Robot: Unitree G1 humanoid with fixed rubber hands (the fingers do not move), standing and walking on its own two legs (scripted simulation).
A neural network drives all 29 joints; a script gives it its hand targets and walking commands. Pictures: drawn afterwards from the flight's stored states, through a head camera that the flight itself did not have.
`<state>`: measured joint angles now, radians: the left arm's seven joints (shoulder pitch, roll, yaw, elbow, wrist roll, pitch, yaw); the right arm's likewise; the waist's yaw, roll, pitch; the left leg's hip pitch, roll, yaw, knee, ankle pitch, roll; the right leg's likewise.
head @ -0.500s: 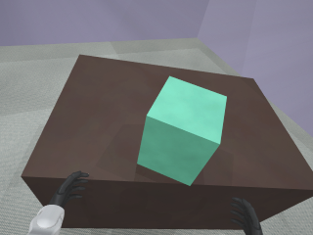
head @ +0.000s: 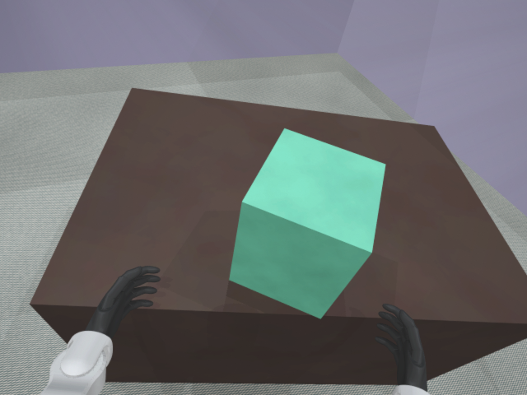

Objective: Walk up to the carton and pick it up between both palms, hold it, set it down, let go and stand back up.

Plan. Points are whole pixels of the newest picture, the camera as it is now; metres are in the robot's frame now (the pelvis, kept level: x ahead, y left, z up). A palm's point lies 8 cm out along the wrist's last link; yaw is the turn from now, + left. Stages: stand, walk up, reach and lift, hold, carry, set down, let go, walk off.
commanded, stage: reach and lift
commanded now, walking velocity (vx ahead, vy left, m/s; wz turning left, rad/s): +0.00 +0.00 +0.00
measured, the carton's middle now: (302, 225) +0.44 -0.09 -0.02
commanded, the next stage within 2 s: none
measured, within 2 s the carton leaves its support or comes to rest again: neither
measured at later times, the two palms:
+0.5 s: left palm (130, 285) +0.28 +0.19 +0.01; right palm (415, 332) +0.22 -0.22 +0.02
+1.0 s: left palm (143, 250) +0.32 +0.18 +0.04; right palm (410, 289) +0.28 -0.22 +0.05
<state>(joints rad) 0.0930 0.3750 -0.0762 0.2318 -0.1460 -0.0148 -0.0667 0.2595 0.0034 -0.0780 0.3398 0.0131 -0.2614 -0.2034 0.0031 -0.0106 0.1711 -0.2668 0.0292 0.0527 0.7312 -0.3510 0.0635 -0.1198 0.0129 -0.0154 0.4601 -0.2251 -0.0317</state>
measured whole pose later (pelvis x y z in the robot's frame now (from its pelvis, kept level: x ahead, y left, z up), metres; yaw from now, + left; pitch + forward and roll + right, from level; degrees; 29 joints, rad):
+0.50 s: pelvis +0.03 -0.02 +0.01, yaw +0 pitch -5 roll -6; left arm 0.09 0.41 -0.08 0.06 -0.21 0.09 -0.07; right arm 0.26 0.00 -0.05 0.13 0.02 -0.10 -0.24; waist 0.00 -0.01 0.17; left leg -0.25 0.03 0.05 0.67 -0.35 0.06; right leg -0.12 0.01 -0.02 0.44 -0.25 -0.03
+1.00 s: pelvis +0.04 -0.02 +0.01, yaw -1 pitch -3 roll -5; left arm 0.01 0.45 -0.08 -0.05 -0.24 0.23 -0.09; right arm 0.15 -0.02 -0.03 0.03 0.06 0.02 -0.27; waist 0.00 -0.01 0.17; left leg -0.24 0.03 0.05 0.64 -0.35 0.06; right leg -0.11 0.01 -0.02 0.40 -0.24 -0.03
